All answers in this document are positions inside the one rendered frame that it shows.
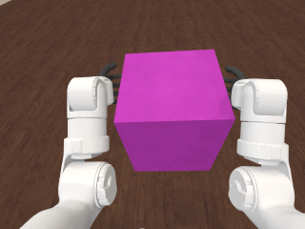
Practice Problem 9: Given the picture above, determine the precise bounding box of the carton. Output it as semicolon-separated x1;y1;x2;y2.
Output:
113;49;235;172

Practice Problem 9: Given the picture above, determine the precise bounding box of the robot left hand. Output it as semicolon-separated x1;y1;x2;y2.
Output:
98;62;122;105

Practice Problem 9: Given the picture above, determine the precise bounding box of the robot right upper arm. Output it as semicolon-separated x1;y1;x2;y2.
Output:
228;166;305;229

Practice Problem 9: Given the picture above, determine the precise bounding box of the robot right hand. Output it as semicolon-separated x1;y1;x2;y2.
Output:
223;66;248;110

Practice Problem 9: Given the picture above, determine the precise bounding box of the right robot forearm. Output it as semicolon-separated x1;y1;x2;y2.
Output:
231;78;295;202

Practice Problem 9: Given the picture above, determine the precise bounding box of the left robot forearm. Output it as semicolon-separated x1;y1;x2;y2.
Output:
58;76;114;196

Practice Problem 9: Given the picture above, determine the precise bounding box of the robot left upper arm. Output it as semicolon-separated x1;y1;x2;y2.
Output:
20;161;117;229

